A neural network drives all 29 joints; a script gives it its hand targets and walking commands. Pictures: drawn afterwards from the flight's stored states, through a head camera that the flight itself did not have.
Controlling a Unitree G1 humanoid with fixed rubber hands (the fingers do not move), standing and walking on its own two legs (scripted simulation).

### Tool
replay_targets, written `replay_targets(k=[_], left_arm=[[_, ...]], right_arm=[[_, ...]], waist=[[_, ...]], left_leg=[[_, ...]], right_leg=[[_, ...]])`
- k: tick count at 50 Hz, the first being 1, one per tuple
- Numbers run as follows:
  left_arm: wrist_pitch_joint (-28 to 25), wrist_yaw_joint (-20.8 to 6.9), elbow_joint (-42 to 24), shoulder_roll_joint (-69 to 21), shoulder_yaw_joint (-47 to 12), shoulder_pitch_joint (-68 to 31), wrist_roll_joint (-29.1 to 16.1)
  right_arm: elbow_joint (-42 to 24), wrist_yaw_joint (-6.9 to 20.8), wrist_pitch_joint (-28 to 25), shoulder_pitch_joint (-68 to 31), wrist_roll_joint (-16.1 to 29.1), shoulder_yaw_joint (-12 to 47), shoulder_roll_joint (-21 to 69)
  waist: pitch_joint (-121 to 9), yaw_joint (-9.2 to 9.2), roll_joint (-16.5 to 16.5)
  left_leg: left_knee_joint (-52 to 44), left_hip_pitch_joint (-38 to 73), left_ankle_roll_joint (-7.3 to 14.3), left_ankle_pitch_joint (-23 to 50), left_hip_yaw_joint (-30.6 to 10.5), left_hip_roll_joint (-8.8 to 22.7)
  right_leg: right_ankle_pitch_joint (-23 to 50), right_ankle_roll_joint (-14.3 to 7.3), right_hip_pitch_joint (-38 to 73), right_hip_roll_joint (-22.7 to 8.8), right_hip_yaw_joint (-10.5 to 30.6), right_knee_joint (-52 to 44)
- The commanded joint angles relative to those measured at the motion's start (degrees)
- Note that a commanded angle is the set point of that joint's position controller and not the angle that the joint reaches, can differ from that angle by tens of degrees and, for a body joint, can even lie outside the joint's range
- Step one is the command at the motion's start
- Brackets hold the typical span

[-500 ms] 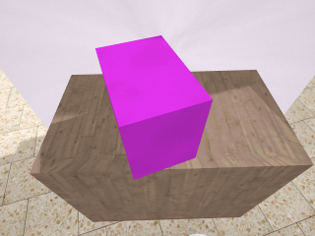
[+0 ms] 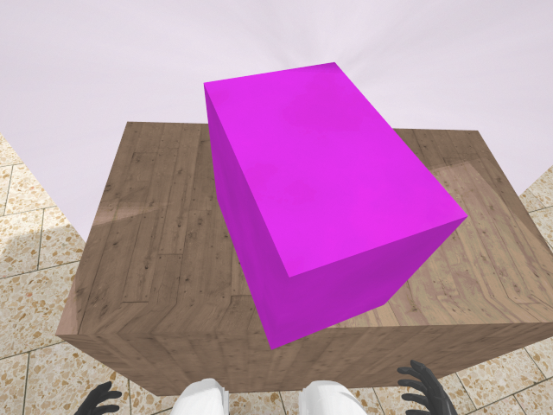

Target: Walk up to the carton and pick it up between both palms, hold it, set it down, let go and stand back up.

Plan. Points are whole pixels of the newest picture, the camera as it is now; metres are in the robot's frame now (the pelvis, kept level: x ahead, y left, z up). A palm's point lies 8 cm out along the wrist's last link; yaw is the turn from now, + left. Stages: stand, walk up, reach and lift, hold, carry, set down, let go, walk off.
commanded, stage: walk up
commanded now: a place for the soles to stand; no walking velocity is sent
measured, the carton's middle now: (303, 204) +0.37 -0.03 +0.07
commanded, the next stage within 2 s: reach and lift in 1.48 s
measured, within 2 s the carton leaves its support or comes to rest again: neither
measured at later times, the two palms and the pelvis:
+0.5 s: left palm out of the picture +0.05 +0.19 -0.09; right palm out of the picture +0.04 -0.32 -0.10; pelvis -0.03 -0.06 +0.02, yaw +2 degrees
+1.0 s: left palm out of the picture +0.00 +0.21 -0.09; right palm out of the picture +0.07 -0.29 -0.08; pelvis -0.03 -0.05 +0.02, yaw +6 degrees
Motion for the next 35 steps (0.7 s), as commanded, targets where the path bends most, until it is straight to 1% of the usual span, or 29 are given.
replay_targets(k=[1,3,4,6,7,8,9,10,11,12,13,14,15,16,17,19,21,23,24,25,26,27,28,29,30,31,32,33,35], left_arm=[[-0.20,-1.06,-3.99,5.37,1.75,2.44,0.86],[-0.14,-1.61,-4.76,5.18,1.88,0.32,0.80],[-0.18,-1.89,-4.92,4.80,1.92,-0.25,0.54],[-0.63,-2.52,-5.02,3.84,1.76,0.17,0.02],[-1.00,-2.78,-4.96,3.94,1.94,1.02,-0.33],[-1.48,-3.06,-4.48,4.24,2.20,3.31,-0.55],[-1.95,-3.20,-4.29,5.62,2.63,3.79,-0.49],[-2.47,-3.13,-4.45,8.93,3.39,2.48,-0.06],[-2.53,-2.79,-5.95,13.02,4.11,-1.62,-0.91],[-2.56,-2.23,-5.84,13.87,4.47,-3.01,-1.22],[-2.96,-1.95,-6.03,11.12,3.49,-4.63,-1.04],[-3.23,-1.67,-5.97,7.91,2.32,-4.93,-0.56],[-3.30,-1.33,-5.79,6.52,1.62,-4.69,0.17],[-3.48,-1.01,-5.93,6.43,1.43,-3.39,0.47],[-3.47,-1.06,-5.75,6.54,1.37,-2.74,0.38],[-3.29,-1.17,-5.45,6.08,1.24,-2.03,0.25],[-3.31,-0.99,-5.15,5.81,1.09,0.54,0.19],[-3.22,-0.88,-4.51,6.42,1.08,2.12,-0.05],[-3.07,-0.96,-4.20,6.90,0.96,1.82,-0.32],[-2.93,-1.17,-4.26,7.41,0.61,0.28,-0.74],[-3.12,-1.47,-4.51,6.58,0.04,-0.19,-1.24],[-3.53,-1.75,-5.06,4.06,-0.74,0.73,-1.73],[-3.62,-2.00,-5.58,1.42,-1.31,2.15,-1.74],[-3.03,-1.54,-4.93,2.00,-0.74,0.84,-1.15],[-3.01,-1.69,-4.38,2.53,-0.26,1.20,-0.77],[-3.46,-2.00,-3.89,3.83,0.20,0.94,-0.70],[-4.04,-2.28,-3.32,4.63,0.36,0.94,-0.78],[-4.47,-2.43,-2.79,5.09,0.53,1.04,-0.62],[-4.92,-2.38,-2.31,5.22,0.66,2.09,-0.71]], right_arm=[[-4.49,-1.98,-0.95,3.48,-0.78,-5.42,-14.64],[-4.62,-2.24,-1.00,4.47,-1.04,-5.61,-15.05],[-4.68,-2.26,-0.92,3.81,-1.11,-5.77,-15.59],[-5.22,-2.11,-0.66,1.41,-0.97,-5.97,-16.41],[-5.40,-1.90,-0.50,-0.07,-0.66,-5.78,-16.42],[-5.48,-1.63,-0.31,-1.89,-0.36,-5.54,-16.54],[-5.51,-1.20,-0.18,-0.99,-0.01,-4.99,-15.51],[-5.91,-0.77,-0.23,2.06,0.78,-3.90,-11.95],[-6.65,-0.92,0.05,2.58,2.07,-3.14,-8.66],[-5.89,-1.74,0.76,-0.47,1.18,-3.79,-10.42],[-4.77,-1.80,1.02,-0.40,0.96,-4.28,-11.71],[-3.17,-1.71,0.86,1.37,1.41,-4.60,-11.92],[-1.70,-1.48,0.42,3.87,1.94,-4.32,-10.64],[-0.92,-1.31,-0.02,5.58,1.69,-3.98,-9.49],[-0.88,-1.18,-0.45,6.33,1.27,-3.88,-8.90],[-1.46,-1.03,-0.94,5.94,0.72,-3.57,-8.10],[-2.06,-0.90,-1.11,4.72,0.59,-3.46,-7.75],[-2.48,-0.71,-1.29,4.45,0.31,-3.57,-7.32],[-2.43,-0.59,-1.55,5.84,0.17,-3.70,-7.03],[-2.33,-0.49,-2.04,7.87,0.05,-3.95,-7.38],[-2.10,-0.43,-2.55,9.09,-0.38,-4.37,-8.69],[-1.87,-0.47,-2.86,9.90,-0.94,-5.07,-11.29],[-1.99,-0.42,-2.91,8.74,-0.47,-5.43,-13.63],[-1.13,-0.14,-2.24,6.61,0.69,-5.74,-14.66],[-1.89,0.39,-2.09,3.35,0.87,-5.23,-13.24],[-2.45,0.76,-2.09,2.49,1.10,-4.40,-10.84],[-2.80,0.72,-2.13,2.53,0.96,-4.03,-9.78],[-2.75,0.66,-2.28,3.83,1.11,-3.74,-9.26],[-1.77,0.82,-2.32,5.80,1.26,-3.60,-8.86]], waist=[[-5.84,-1.69,12.55],[-8.46,-2.27,11.17],[-8.87,-2.10,10.73],[-9.68,-0.83,11.83],[-10.04,0.32,11.16],[-10.41,2.40,10.12],[-9.85,2.95,7.40],[-10.34,2.45,-1.48],[-7.48,1.81,-11.48],[-4.60,3.56,-10.28],[-1.72,2.65,-8.59],[-0.45,1.73,-5.26],[-1.56,0.87,-4.23],[-3.82,0.75,-4.23],[-5.71,1.03,-3.97],[-7.52,2.01,-4.08],[-8.40,3.08,-4.53],[-9.23,3.08,-4.79],[-9.66,1.75,-4.60],[-9.94,-0.21,-3.36],[-10.64,-1.36,-1.70],[-12.15,-1.64,3.43],[-11.77,-0.09,8.34],[-8.25,0.29,9.17],[-5.73,1.59,10.36],[-4.12,1.48,9.46],[-2.67,1.14,8.64],[-1.96,0.60,8.21],[-1.51,0.14,6.02]], left_leg=[[-16.60,7.07,14.40,18.34,-21.73,18.06],[-16.03,8.44,14.26,17.28,-22.15,17.89],[-16.01,7.70,13.89,14.59,-21.78,17.54],[-14.18,5.73,12.14,12.35,-19.06,15.89],[-12.69,2.22,10.56,10.24,-16.93,14.40],[-9.97,-0.53,8.72,7.22,-14.97,13.25],[-6.30,-3.56,6.16,3.95,-12.93,10.82],[1.67,-7.26,2.51,-3.15,-7.85,5.40],[9.01,-9.85,-1.12,-19.35,-1.64,-3.30],[18.08,-6.65,-0.48,-22.62,-7.35,-1.51],[20.40,-7.49,-0.50,-20.89,-9.70,-0.90],[19.74,-8.31,-0.73,-18.51,-10.68,-1.68],[18.67,-9.99,-0.90,-16.39,-10.22,-2.84],[18.34,-9.67,-1.43,-14.40,-9.78,-3.05],[17.27,-8.31,-1.85,-14.16,-9.09,-3.33],[11.30,-7.25,-2.80,-14.73,-7.79,-3.02],[4.18,-6.20,-3.15,-13.32,-6.63,-2.92],[-3.06,-1.18,-2.71,-10.26,-4.77,-3.22],[-9.36,3.44,-1.88,-5.93,-4.31,-3.51],[-17.00,10.24,-0.76,1.93,-4.91,-3.14],[-18.55,16.44,0.95,8.02,-8.72,-1.27],[-17.70,21.50,3.86,8.72,-17.12,4.00],[-19.09,19.42,8.16,5.08,-28.74,11.17],[-19.73,5.78,11.18,-2.54,-27.15,13.27],[-19.96,0.44,9.18,-6.48,-24.17,10.43],[-20.20,-1.07,6.17,-8.54,-19.57,6.81],[-19.34,-0.68,3.95,-7.07,-16.77,4.37],[-18.68,-1.23,2.86,-6.85,-15.88,2.90],[-16.81,0.75,2.45,-7.02,-15.44,1.55]], right_leg=[[2.66,-0.13,-3.73,-1.97,1.51,-0.67],[2.99,-0.60,-3.09,-1.52,0.93,-2.31],[3.28,-0.85,-1.88,-1.35,0.60,-4.08],[5.49,-1.79,2.54,-1.06,-0.29,-11.94],[9.78,-2.39,6.99,-0.23,-1.31,-17.04],[16.17,-3.21,12.01,0.63,-2.24,-24.67],[20.06,-4.30,15.15,0.70,-1.06,-30.32],[15.49,-6.93,15.89,-6.64,10.54,-36.76],[10.13,-11.65,7.99,-16.53,25.42,-42.14],[5.12,-16.80,-0.95,-20.15,27.94,-44.87],[6.62,-16.80,-1.63,-18.99,25.58,-44.72],[16.24,-14.04,1.54,-14.36,17.33,-41.76],[27.34,-11.47,6.47,-11.33,12.09,-38.34],[33.54,-10.73,9.67,-10.69,10.59,-36.63],[34.58,-11.28,11.22,-10.42,9.75,-35.63],[31.69,-12.98,14.29,-11.20,9.80,-34.88],[32.74,-13.10,17.28,-11.54,9.67,-33.97],[34.97,-12.89,16.44,-12.16,9.72,-32.60],[35.09,-12.07,14.31,-11.74,8.96,-31.18],[33.59,-10.59,9.32,-11.64,7.86,-29.54],[30.88,-8.15,3.64,-10.66,5.86,-28.15],[24.62,-5.44,-2.92,-8.41,2.66,-25.43],[13.64,-2.41,-4.76,-3.03,-1.80,-22.70],[7.74,-2.52,4.90,-2.63,-2.32,-23.74],[9.68,-3.30,8.86,-2.74,-0.63,-27.77],[12.50,-3.86,9.59,-2.99,0.25,-31.17],[15.94,-4.25,8.77,-3.47,0.56,-32.60],[16.35,-4.70,8.57,-4.15,1.50,-33.72],[11.31,-5.33,6.33,-5.70,3.81,-36.47]])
